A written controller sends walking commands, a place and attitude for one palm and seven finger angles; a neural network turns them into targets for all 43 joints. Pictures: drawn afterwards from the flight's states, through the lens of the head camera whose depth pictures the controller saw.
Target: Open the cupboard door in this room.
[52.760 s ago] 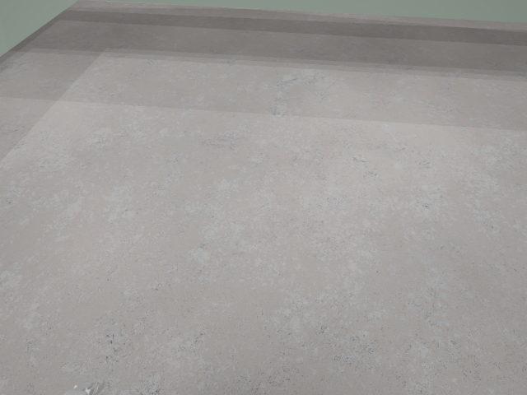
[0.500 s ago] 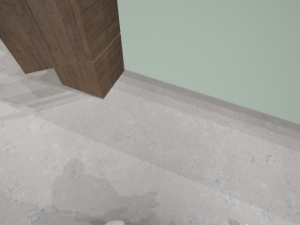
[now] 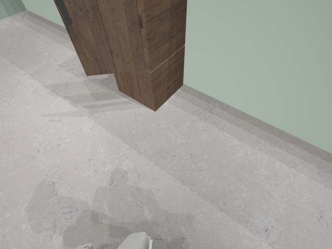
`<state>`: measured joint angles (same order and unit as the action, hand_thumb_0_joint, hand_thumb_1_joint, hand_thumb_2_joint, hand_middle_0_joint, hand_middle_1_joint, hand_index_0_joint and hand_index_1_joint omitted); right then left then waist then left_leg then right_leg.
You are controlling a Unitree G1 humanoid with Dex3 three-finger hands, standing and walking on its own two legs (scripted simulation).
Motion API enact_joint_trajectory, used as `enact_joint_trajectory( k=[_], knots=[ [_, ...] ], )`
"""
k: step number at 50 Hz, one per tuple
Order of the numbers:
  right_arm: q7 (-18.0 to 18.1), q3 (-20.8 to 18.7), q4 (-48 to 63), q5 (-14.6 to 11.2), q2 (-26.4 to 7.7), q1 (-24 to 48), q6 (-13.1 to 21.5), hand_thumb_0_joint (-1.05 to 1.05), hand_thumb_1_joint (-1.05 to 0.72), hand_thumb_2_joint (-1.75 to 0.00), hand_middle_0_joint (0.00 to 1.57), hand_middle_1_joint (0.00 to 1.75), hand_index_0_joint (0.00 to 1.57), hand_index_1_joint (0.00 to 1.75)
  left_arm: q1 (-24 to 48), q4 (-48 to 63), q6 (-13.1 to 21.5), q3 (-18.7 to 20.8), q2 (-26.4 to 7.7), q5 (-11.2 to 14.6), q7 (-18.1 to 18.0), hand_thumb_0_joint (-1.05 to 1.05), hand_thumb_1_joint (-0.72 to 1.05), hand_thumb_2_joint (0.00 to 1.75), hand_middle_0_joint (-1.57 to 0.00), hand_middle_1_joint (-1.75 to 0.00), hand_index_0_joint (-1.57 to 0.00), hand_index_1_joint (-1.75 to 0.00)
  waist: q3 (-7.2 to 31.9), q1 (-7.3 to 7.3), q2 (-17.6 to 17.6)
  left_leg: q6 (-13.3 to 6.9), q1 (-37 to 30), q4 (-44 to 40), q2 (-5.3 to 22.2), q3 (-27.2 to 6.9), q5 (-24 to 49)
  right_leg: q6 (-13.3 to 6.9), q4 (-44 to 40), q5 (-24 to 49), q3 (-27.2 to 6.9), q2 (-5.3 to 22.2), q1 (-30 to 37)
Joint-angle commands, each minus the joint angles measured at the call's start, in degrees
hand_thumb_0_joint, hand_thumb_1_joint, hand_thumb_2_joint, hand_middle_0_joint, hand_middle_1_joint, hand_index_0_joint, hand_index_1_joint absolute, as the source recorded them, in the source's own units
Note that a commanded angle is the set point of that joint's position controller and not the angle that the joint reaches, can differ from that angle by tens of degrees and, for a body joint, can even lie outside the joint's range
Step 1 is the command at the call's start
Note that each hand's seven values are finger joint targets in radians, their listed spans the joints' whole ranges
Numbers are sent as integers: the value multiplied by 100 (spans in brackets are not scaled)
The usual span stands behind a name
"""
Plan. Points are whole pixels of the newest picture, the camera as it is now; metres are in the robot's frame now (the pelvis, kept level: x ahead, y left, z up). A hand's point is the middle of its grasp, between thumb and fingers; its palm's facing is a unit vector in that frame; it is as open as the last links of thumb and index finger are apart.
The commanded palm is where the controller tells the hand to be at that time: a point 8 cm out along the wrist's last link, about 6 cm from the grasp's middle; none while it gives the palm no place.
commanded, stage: turn to face it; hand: left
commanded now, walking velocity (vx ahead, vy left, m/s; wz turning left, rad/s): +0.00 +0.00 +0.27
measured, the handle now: (63, 5) +1.07 +0.52 +0.08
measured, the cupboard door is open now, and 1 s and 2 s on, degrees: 45 45 45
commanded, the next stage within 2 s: take the last steps up to it in 0.10 s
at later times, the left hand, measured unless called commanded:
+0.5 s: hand out of the picture +0.05 +0.23 -0.16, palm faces +0.17 -0.96 -0.21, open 7.4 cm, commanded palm none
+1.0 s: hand out of the picture +0.02 +0.25 -0.19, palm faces +0.32 -0.94 -0.14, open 7.4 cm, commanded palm none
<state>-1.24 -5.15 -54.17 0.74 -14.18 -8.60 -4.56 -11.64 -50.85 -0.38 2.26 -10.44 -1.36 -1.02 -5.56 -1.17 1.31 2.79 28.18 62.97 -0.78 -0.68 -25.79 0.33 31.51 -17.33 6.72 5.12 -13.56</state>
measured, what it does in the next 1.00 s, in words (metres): walks ahead: left foot, then right foot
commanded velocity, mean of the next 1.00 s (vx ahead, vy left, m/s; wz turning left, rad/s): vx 0.25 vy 0.08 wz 0.13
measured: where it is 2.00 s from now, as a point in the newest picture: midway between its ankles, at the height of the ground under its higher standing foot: (139, 193)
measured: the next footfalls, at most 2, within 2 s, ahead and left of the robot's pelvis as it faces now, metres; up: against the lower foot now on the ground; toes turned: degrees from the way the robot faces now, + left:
left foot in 0.18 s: +0.04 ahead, +0.13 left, +0.00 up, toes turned +8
right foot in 0.56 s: +0.10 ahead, -0.10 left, +0.00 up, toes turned +3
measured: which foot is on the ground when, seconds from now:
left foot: up 0.00-0.16, down 0.18-0.56, up 0.58-0.94, down 0.96-1.00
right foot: down 0.00-0.18, up 0.20-0.54, down 0.56-0.96, up 0.98-1.00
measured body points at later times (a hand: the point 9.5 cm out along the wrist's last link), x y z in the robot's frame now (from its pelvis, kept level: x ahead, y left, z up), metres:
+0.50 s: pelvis +0.02 +0.03 +0.01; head +0.05 +0.03 +0.46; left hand +0.04 +0.28 -0.14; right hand +0.10 -0.21 -0.14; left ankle +0.00 +0.12 -0.74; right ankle +0.03 -0.10 -0.70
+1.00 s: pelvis +0.15 +0.12 -0.02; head +0.18 +0.14 +0.43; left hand +0.01 +0.30 -0.18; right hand +0.30 -0.10 -0.15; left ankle +0.20 +0.24 -0.74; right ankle +0.06 -0.08 -0.71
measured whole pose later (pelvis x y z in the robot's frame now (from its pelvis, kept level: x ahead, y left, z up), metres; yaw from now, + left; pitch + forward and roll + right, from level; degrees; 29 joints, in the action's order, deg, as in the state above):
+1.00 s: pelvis +0.15 +0.12 -0.02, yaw +13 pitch +0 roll +0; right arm -1.3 -3.1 -56.7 1.6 -10.2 -8.1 2.8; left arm -23.9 -65.7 0.8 2.8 -8.4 -1.3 0.3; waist -4.8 2.1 -2.2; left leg -1.8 24.2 36.3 2.8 6.9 -10.7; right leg 2.6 46.7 -29.5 5.0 9.3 -9.4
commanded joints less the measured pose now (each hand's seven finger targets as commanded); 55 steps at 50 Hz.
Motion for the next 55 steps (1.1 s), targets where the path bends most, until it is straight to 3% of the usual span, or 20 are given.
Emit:
enact_joint_trajectory(
  k=[1,7,8,9,10,15,22,25,26,27,28,29,30,32,35,43,46,48,51,55],
  knots=[
    [-8,63,482,-18,-129,376,159,0,-90,-90,20,30,20,30,-381,211,141,286,-1155,-28,-86,0,90,90,-20,-30,-20,-30,625,281,-1194,67,-44,-907,114,295,-123,-721,-1034,3037,-735,1354,850],
    [52,142,250,-30,-151,31,323,0,-90,-90,20,30,20,30,-475,-135,99,351,-1232,20,-44,0,90,90,-20,-30,-20,-30,783,124,-1094,-101,-1663,-3663,23,509,1174,-313,-196,2808,-426,1208,476],
    [74,81,212,0,-487,-209,386,0,-90,-90,20,30,20,30,-443,-68,63,319,-1066,78,-29,0,90,90,-20,-30,-20,-30,999,-8,-293,-298,-2446,-4094,562,33,2157,-11,379,2018,-114,969,-110],
    [109,-21,206,53,-983,-428,414,0,-90,-90,20,30,20,30,-525,72,20,235,-717,110,-5,0,90,90,-20,-30,-20,-30,1175,-66,1201,-963,-3038,-4079,1900,-1605,4040,373,1272,-466,177,324,-1187],
    [151,-44,142,73,-1187,-612,346,0,-90,-90,20,30,20,30,-249,163,-30,158,-618,64,-29,0,90,90,-20,-30,-20,-30,1103,-222,1222,-1521,-2578,-4216,2425,-1767,4359,330,2068,-1994,-176,133,-1210],
    [289,103,105,85,-662,-489,497,0,-90,-90,20,30,20,30,75,-156,-55,220,-560,7,122,0,90,90,-20,-30,-20,-30,592,-7,666,-1325,-2258,-4673,1539,-1290,2206,195,3105,-860,-533,46,-1834],
    [220,57,-68,101,-638,-753,560,0,-90,-90,20,30,20,30,282,-84,73,176,-430,-11,231,0,90,90,-20,-30,-20,-30,332,-20,705,-1356,-1833,-4971,1311,-1276,511,142,1227,-797,-139,-135,-1061],
    [198,65,-61,78,-622,-586,537,0,-90,-90,20,30,20,30,-274,-271,122,220,-453,-13,234,0,90,90,-20,-30,-20,-30,320,289,469,-1165,-995,-4623,1045,-1127,-107,112,86,-273,1,-322,325],
    [187,80,-37,41,-516,-472,548,0,-90,-90,20,30,20,30,-692,-397,168,273,-560,-22,211,0,90,90,-20,-30,-20,-30,392,513,129,-961,-435,-4024,734,-860,-245,71,-590,-114,-173,-195,1217],
    [146,125,40,-22,-231,-424,575,0,-90,-90,20,30,20,30,-1163,-523,235,365,-973,-75,151,0,90,90,-20,-30,-20,-30,472,744,-905,-630,666,-2812,130,-193,-463,-212,-1335,-1112,-1368,797,2216],
    [105,160,300,9,-95,-175,567,0,-90,-90,20,30,20,30,-1578,-567,225,469,-1480,-72,92,0,90,90,-20,-30,-20,-30,263,971,-2093,-365,1529,-1248,-242,219,-1019,-849,-2317,-2089,-3433,2311,2257],
    [62,104,385,104,-418,83,536,0,-90,-90,20,30,20,30,-1498,-540,219,435,-1470,0,67,0,90,90,-20,-30,-20,-30,-31,861,-1375,-339,1571,-331,112,-181,-609,-1120,-2633,-2751,-3690,2512,1448],
    [36,60,296,104,-358,154,515,0,-90,-90,20,30,20,30,-1165,-511,290,370,-1242,-4,35,0,90,90,-20,-30,-20,-30,-299,634,-1457,-297,1580,93,309,-318,-9,-1011,-2623,-2550,-3570,2213,961],
    [-31,42,46,92,-235,-167,438,0,-90,-90,20,30,20,30,-649,-446,367,251,-799,16,29,0,90,90,-20,-30,-20,-30,-321,273,-1198,-168,1182,122,587,-238,909,-672,-2514,-1260,-2053,1742,516],
    [-93,103,-113,72,11,-324,426,0,-90,-90,20,30,20,30,-864,-612,503,196,-667,26,46,0,90,90,-20,-30,-20,-30,-14,229,-991,-18,881,-424,586,162,1410,-523,-2294,739,-875,1352,797],
    [-182,193,86,29,246,196,593,0,-90,-90,20,30,20,30,-1223,-1079,465,222,-863,-42,40,0,90,90,-20,-30,-20,-30,-1,382,-1268,-171,-194,-2655,359,735,1236,-492,-1778,1446,-334,1390,855],
    [-48,99,-338,78,-222,-1094,706,0,-90,-90,20,30,20,30,-1080,-1069,378,227,-724,-9,56,0,90,90,-20,-30,-20,-30,545,-270,-378,-318,-2518,-3631,209,888,1256,-248,-44,1590,104,932,5],
    [164,-162,-608,134,-1236,-2512,708,0,-90,-90,20,30,20,30,-1004,-693,328,136,-224,56,103,0,90,90,-20,-30,-20,-30,1430,-727,1684,-1153,-3944,-4650,2296,-2146,835,49,3066,-1781,225,-270,-1934],
    [220,5,-340,94,-573,-1281,726,0,-90,-90,20,30,20,30,-344,-627,297,156,-210,15,119,0,90,90,-20,-30,-20,-30,523,-273,984,-1292,-2098,-5166,2264,-1639,-274,-165,4330,-682,-597,314,-2461],
    [255,100,-340,101,-124,-993,887,0,-90,-90,20,30,20,30,-682,-757,163,168,15,-28,192,0,90,90,-20,-30,-20,-30,429,135,394,-1168,-1570,-5416,1896,-512,879,-45,3347,-22,-516,374,-1931]
  ],
)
